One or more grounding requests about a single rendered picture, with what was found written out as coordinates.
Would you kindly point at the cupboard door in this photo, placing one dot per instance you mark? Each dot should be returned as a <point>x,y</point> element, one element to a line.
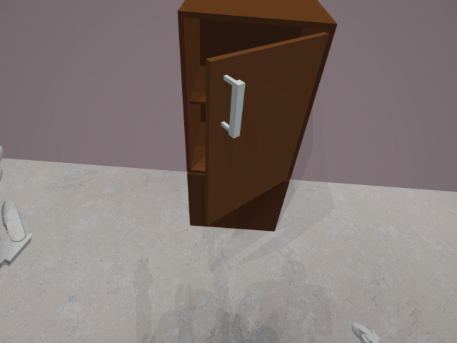
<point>279,81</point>

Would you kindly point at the right robot hand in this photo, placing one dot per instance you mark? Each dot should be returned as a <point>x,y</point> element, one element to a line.
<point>364,334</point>

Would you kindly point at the left robot hand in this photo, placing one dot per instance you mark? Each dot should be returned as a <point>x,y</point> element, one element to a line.
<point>15,239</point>

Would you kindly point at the handle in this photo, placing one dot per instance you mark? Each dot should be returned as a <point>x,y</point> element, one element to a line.
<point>237,95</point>

